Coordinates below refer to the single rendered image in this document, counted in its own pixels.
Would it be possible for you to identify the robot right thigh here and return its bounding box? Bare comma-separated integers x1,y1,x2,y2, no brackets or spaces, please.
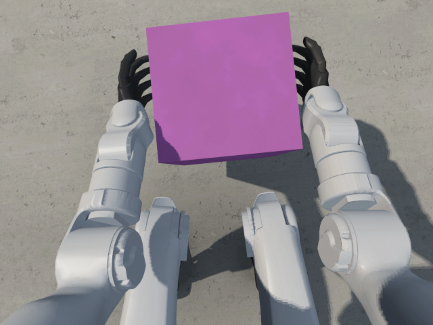
242,200,319,325

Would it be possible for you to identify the robot left shin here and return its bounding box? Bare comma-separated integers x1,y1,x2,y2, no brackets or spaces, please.
135,197,179,233

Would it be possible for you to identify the robot left upper arm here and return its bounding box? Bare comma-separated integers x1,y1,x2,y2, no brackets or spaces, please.
0,225,146,325

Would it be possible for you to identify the robot right hand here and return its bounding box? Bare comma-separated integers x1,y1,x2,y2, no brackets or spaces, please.
292,37,329,101

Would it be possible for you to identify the robot right upper arm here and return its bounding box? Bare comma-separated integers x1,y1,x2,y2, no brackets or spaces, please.
317,210,433,325

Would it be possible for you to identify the robot left hand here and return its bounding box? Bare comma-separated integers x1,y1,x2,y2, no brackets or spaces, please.
118,49,152,107

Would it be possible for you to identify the robot right forearm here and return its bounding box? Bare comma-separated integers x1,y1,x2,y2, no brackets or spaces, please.
300,85,411,260

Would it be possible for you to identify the carton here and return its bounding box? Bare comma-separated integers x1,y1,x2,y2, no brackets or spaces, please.
146,12,303,165

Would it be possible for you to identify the robot left forearm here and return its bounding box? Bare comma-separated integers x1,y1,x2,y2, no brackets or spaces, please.
55,100,154,280

